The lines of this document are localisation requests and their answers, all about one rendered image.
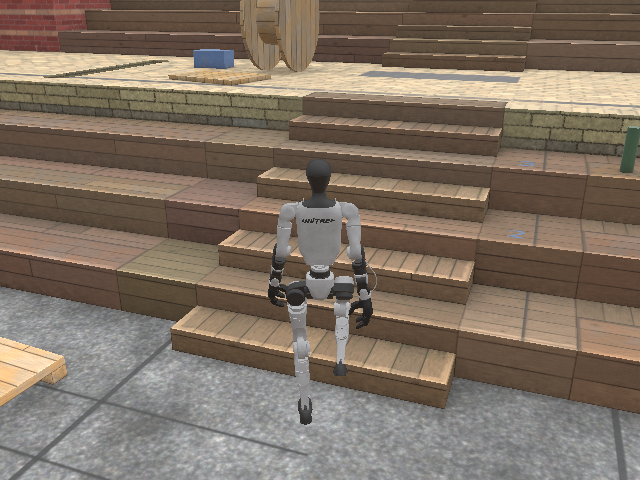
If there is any left robot foot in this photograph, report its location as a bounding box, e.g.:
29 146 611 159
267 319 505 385
298 397 313 425

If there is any robot left upper arm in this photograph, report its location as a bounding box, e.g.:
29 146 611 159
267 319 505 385
275 202 298 258

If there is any robot right hand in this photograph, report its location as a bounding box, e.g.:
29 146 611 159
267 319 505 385
348 298 373 329

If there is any left robot forearm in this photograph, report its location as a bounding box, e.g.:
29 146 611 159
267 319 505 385
269 243 286 287

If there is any right robot forearm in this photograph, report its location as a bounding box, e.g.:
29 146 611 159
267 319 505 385
352 245 371 300

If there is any robot left hand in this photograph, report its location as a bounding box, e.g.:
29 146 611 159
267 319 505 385
268 284 288 307

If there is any robot right shin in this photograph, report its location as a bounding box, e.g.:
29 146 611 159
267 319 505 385
335 302 350 364

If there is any robot right upper arm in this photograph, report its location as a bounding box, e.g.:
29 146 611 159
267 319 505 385
340 202 362 260

